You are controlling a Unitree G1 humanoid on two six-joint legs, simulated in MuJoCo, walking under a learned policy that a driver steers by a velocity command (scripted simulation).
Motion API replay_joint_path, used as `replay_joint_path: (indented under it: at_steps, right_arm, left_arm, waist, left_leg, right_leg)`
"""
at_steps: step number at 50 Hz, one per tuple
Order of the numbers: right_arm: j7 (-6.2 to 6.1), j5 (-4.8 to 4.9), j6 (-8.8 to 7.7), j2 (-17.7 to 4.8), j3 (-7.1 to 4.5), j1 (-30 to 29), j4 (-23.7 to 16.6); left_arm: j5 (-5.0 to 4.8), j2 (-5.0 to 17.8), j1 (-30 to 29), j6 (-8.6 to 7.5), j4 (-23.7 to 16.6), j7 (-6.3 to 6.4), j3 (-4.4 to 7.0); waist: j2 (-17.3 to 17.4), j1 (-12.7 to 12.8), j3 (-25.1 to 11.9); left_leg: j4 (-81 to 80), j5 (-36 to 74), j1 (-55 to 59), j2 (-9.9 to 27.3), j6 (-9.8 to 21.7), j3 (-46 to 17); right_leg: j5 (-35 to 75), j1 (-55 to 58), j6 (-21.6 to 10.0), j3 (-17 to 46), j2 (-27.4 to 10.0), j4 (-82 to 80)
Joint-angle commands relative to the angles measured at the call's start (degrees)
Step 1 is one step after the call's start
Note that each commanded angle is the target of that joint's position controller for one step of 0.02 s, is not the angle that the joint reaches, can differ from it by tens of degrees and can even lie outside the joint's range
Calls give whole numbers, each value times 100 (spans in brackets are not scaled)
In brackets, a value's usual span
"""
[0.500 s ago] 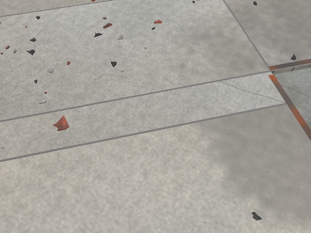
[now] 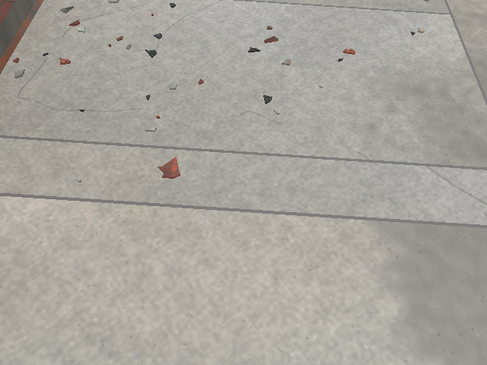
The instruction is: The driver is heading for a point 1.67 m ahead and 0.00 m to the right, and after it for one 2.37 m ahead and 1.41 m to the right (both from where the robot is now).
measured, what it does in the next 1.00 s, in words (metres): walks ahead: right foot, then left foot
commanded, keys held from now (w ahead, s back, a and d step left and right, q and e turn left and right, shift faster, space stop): w+q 0.28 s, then w+e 0.72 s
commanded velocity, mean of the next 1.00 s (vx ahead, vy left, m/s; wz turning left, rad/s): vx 0.40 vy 0.00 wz -0.01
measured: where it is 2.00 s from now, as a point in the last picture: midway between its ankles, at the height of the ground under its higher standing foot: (257, 201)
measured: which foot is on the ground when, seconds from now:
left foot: down 0.00-0.54, up 0.56-0.98, down 1.00-1.00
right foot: down 0.00-0.00, up 0.02-0.50, down 0.52-1.00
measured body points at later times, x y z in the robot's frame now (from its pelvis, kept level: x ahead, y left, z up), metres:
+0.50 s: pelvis +0.19 +0.01 +0.00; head +0.21 +0.03 +0.45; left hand +0.35 +0.29 -0.10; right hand +0.26 -0.29 -0.11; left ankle -0.01 +0.10 -0.73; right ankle +0.34 -0.09 -0.72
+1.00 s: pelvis +0.48 +0.04 +0.00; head +0.52 +0.03 +0.44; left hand +0.50 +0.33 -0.12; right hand +0.72 -0.21 -0.06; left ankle +0.63 +0.15 -0.73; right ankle +0.34 -0.08 -0.73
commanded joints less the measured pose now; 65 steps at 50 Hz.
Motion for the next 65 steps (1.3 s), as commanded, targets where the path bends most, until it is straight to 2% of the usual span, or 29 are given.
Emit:
replay_joint_path:
  at_steps: [1,2,3,4,6,7,11,16,22,24,26,27,28,29,30,32,36,39,45,48,50,51,52,53,54,55,56,59,65]
  right_arm:
    - [-123,97,-61,-1326,-460,1380,-26]
    - [-55,-36,-288,-1747,-488,1414,-209]
    - [10,-83,-486,-1321,-376,1169,-280]
    - [-8,-60,-603,-1095,-292,894,-288]
    - [-97,26,-649,-860,-194,558,-358]
    - [-139,-28,-663,-818,-157,594,-396]
    - [-204,-60,-761,-910,-189,997,-383]
    - [-224,-32,-743,-947,-208,1181,-306]
    - [-174,-5,-699,-971,-219,1467,-66]
    - [-190,-32,-671,-1037,-237,1335,-62]
    - [-235,-80,-616,-928,-181,1274,-80]
    - [-279,-233,-616,-699,-62,1398,-219]
    - [-223,-158,-748,-125,81,1930,-428]
    - [-186,-10,-890,-681,16,1370,-412]
    - [-130,125,-997,-879,-41,735,-552]
    - [-118,-85,-1138,-778,-27,289,-620]
    - [-82,-196,-1024,-527,2,460,-665]
    - [-103,-221,-1005,-349,80,-184,-889]
    - [18,-74,-1132,-336,76,-1184,-1115]
    - [29,-47,-1171,-581,-44,-929,-1075]
    - [-34,-104,-1210,-871,-212,154,-874]
    - [-95,-177,-1169,-1207,-294,1081,-818]
    - [-20,-224,-1090,-1453,-344,1223,-625]
    - [-2,-157,-1068,-834,-224,1036,-742]
    - [-31,-131,-1043,-559,-148,796,-760]
    - [-26,-167,-1027,-521,-117,548,-728]
    - [-22,-191,-1022,-439,-98,408,-655]
    - [-31,-160,-1101,-369,-104,277,-497]
    - [19,-48,-1081,-698,-185,504,-75]
  left_arm:
    - [124,217,-193,-86,-352,-75,57]
    - [124,225,-710,-158,-760,-64,46]
    - [-20,599,-971,-236,-787,-98,150]
    - [-122,749,-906,-313,-765,-151,209]
    - [43,844,-623,-423,-524,-127,275]
    - [78,778,-579,-476,-453,-144,270]
    - [75,505,-690,-616,-410,-176,203]
    - [13,313,-1002,-693,-465,-287,77]
    - [-67,407,-1262,-788,-612,-470,-16]
    - [-77,571,-849,-786,-536,-474,39]
    - [-51,908,590,-752,-143,-406,227]
    - [-33,1248,1539,-709,-30,-363,287]
    - [-32,1635,1803,-720,83,-434,359]
    - [-140,1013,1598,-752,41,-449,209]
    - [-86,830,1290,-735,-30,-396,158]
    - [5,712,887,-674,-179,-329,110]
    - [-14,619,778,-649,-275,-205,66]
    - [-65,791,935,-630,-228,-111,119]
    - [-146,838,1563,-459,-43,-3,151]
    - [-114,846,1485,-389,-76,24,184]
    - [-42,612,1331,-371,-192,-23,107]
    - [118,226,1406,-378,-366,-44,-35]
    - [-107,-93,2274,-433,-499,-59,-138]
    - [-202,553,2120,-411,-342,-35,-29]
    - [-183,815,1480,-380,-441,-42,53]
    - [-115,746,1163,-361,-522,-33,53]
    - [-49,679,974,-364,-599,-54,72]
    - [-116,355,1035,-250,-647,-118,42]
    - [37,12,216,-362,-890,-213,-140]
  waist:
    - [1352,-352,-875]
    - [1691,-490,-742]
    - [886,-545,-512]
    - [890,-335,-189]
    - [726,-122,-45]
    - [750,-94,-94]
    - [573,-182,-176]
    - [879,-388,-52]
    - [937,-519,233]
    - [1023,-252,-18]
    - [740,474,-1079]
    - [-88,757,-1895]
    - [-1942,253,-2405]
    - [-1132,544,-1967]
    - [-750,573,-1220]
    - [58,338,-655]
    - [-302,-23,-481]
    - [-233,133,-203]
    - [-376,493,-277]
    - [-561,242,-375]
    - [-476,-367,-1118]
    - [233,-674,-2112]
    - [2242,-159,-2602]
    - [1402,-294,-2068]
    - [804,-429,-1332]
    - [364,-330,-884]
    - [342,-233,-581]
    - [684,-33,-402]
    - [335,-100,-176]
  left_leg:
    - [-1386,842,2000,959,987,-1820]
    - [-2081,-695,1847,2009,2182,-4296]
    - [-2513,-1693,1772,1981,2176,-4195]
    - [-2645,-2128,1576,1758,1838,-3761]
    - [-2648,-1503,1560,1303,1420,-3045]
    - [-2687,-1094,1516,1109,1328,-2766]
    - [-2671,248,1640,852,1273,-2214]
    - [-2601,610,1224,697,1167,-1774]
    - [-2383,1450,1736,1135,1117,-1611]
    - [-1953,2930,1949,1173,997,-1414]
    - [-66,4810,1596,708,706,-793]
    - [1738,3264,373,431,467,-582]
    - [3627,-1085,-1829,-730,32,-724]
    - [4112,-1180,-2536,-459,108,-1292]
    - [4079,-656,-2843,-202,199,-1191]
    - [3388,-14,-2533,162,205,-1045]
    - [2451,236,-2043,273,-81,-867]
    - [1217,1139,-2009,138,-296,-709]
    - [-553,2407,-1138,-320,-308,-762]
    - [-772,1752,-847,-278,-58,-881]
    - [-992,1665,879,-39,347,-895]
    - [-810,1185,2438,1019,708,-1966]
    - [-1429,-143,3848,2175,1545,-4700]
    - [-1699,-1151,3411,2093,1349,-4811]
    - [-1773,-873,2699,1853,1144,-3789]
    - [-1879,31,1981,1607,1072,-3066]
    - [-2020,646,1499,1398,1067,-2564]
    - [-2416,1310,931,1141,1093,-1578]
    - [-2727,2106,938,1016,1310,-861]
  right_leg:
    - [-1537,-1674,-25,89,-334,1898]
    - [-2472,-3134,175,1031,551,3150]
    - [-1993,-3520,61,1723,296,3533]
    - [-1257,-3600,-98,1836,133,3360]
    - [-226,-3449,-57,1858,1,2897]
    - [199,-3222,-6,1827,32,2750]
    - [1218,-3053,239,1773,223,1743]
    - [1821,-2419,457,1630,331,449]
    - [1429,-2376,-38,1396,270,-77]
    - [1127,-1851,-313,1229,441,-92]
    - [1279,194,-690,1067,741,-133]
    - [1005,1872,-1100,2577,-274,-15]
    - [-644,3357,-2067,5855,-1472,-1015]
    - [-1317,3245,-1857,6134,-1418,-1558]
    - [-887,2607,-1656,5239,-1269,-1558]
    - [479,1395,-1551,4216,-826,-1629]
    - [1497,449,-1673,3488,-467,-1984]
    - [1801,6,-1519,3053,-200,-2066]
    - [1510,129,-1117,3244,-141,-1535]
    - [1782,666,-933,3684,-382,-958]
    - [2344,372,-651,3438,65,406]
    - [1089,-397,-458,2960,495,2074]
    - [-1820,-2436,-170,2469,1132,3776]
    - [-1504,-2989,-129,2644,619,4414]
    - [-931,-3088,-97,2463,431,4490]
    - [-535,-2908,-43,2302,237,4363]
    - [-295,-2813,-22,2304,91,4101]
    - [-48,-2485,41,2118,-112,3731]
    - [1048,-2524,73,1891,-118,1707]
Keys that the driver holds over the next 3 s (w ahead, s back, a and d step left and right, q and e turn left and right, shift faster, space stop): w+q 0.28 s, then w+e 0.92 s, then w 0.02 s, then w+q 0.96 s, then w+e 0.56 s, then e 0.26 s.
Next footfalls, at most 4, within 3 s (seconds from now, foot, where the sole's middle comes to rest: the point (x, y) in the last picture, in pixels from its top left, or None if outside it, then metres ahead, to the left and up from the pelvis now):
0.52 right None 0.37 -0.07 -0.77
1.00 left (193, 285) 0.67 0.14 -0.77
1.50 right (297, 229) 0.87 -0.18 -0.77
2.02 left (222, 158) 1.16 0.07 -0.77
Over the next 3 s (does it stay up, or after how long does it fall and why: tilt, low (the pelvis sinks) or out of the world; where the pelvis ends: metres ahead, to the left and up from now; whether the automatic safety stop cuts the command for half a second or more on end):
stays up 1.56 0.01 0.00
